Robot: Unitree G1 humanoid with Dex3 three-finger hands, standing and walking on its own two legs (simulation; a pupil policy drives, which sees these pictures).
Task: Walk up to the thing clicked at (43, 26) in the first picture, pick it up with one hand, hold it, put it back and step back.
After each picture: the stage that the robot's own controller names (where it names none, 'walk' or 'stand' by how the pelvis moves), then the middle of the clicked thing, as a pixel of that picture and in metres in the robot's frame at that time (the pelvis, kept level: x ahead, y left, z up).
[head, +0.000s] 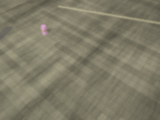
stand; (44, 29) +1.66 +0.51 -0.72
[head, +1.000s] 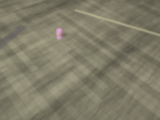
walk; (59, 33) +1.54 +0.24 -0.69
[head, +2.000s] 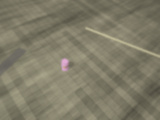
walk; (65, 65) +0.98 +0.14 -0.71
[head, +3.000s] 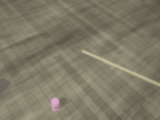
walk; (55, 104) +0.58 +0.19 -0.71
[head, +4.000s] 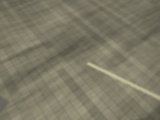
stand; out of the picture +0.36 +0.18 -0.71
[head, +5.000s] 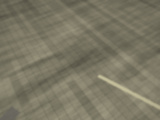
stand; out of the picture +0.31 +0.18 -0.72
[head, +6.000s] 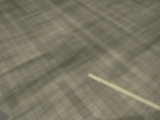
stand; out of the picture +0.29 +0.21 -0.72
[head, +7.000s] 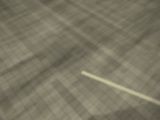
stand; out of the picture +0.29 +0.23 -0.72
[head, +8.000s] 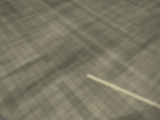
stand; out of the picture +0.29 +0.20 -0.73
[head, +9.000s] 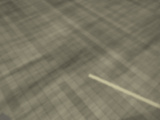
stand; out of the picture +0.30 +0.20 -0.73
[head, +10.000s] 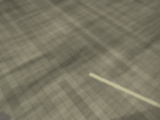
stand; out of the picture +0.29 +0.20 -0.73
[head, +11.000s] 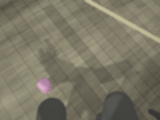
go down; (44, 85) +0.39 +0.17 -0.45
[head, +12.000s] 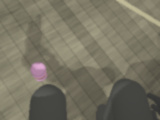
go down; (39, 72) +0.42 +0.18 -0.33
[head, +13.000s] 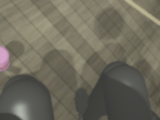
close in; out of the picture +0.42 +0.21 -0.24
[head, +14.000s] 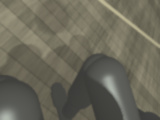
close; out of the picture +0.41 +0.22 -0.24
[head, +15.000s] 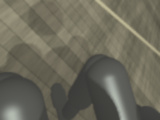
lift; out of the picture +0.40 +0.22 -0.23
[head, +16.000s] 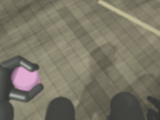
lift; (29, 82) +0.33 +0.19 -0.02
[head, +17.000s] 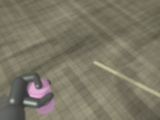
lift; (42, 96) +0.31 +0.16 +0.00
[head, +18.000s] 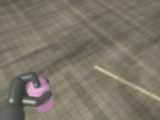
hold; (40, 95) +0.31 +0.17 +0.00
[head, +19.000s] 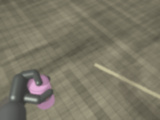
hold; (42, 92) +0.32 +0.16 +0.00
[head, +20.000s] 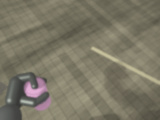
crouch; (38, 94) +0.32 +0.17 -0.05
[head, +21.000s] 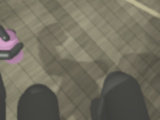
lower; (9, 47) +0.46 +0.20 -0.10
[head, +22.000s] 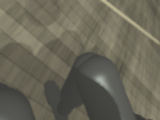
lower; out of the picture +0.45 +0.25 -0.24
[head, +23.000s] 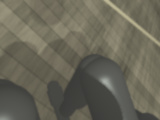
lower; out of the picture +0.44 +0.25 -0.24
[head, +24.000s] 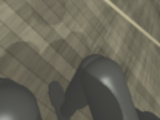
lower; out of the picture +0.43 +0.25 -0.24
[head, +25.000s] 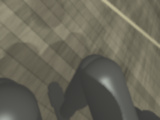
lower; out of the picture +0.43 +0.25 -0.24
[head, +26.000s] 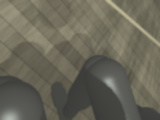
open; out of the picture +0.42 +0.23 -0.24
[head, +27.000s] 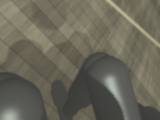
withdraw; out of the picture +0.42 +0.22 -0.23
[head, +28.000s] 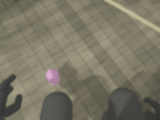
walk; (53, 77) +0.43 +0.16 -0.41
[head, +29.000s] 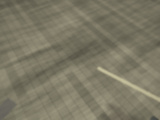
stand; out of the picture +0.35 +0.15 -0.66
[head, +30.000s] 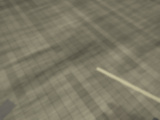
stand; out of the picture +0.34 +0.16 -0.67
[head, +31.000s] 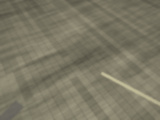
stand; out of the picture +0.36 +0.16 -0.71
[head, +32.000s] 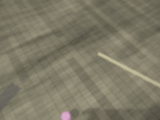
walk; (66, 118) +0.39 +0.13 -0.70
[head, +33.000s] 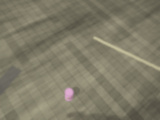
walk; (69, 94) +0.54 +0.08 -0.71
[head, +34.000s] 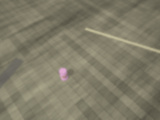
walk; (63, 74) +0.81 +0.25 -0.70
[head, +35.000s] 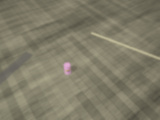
stand; (67, 68) +1.00 +0.19 -0.71
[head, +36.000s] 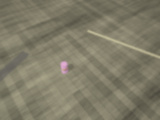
stand; (64, 67) +1.00 +0.20 -0.72
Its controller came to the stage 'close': yes
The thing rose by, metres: 0.71
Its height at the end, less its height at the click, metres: +0.00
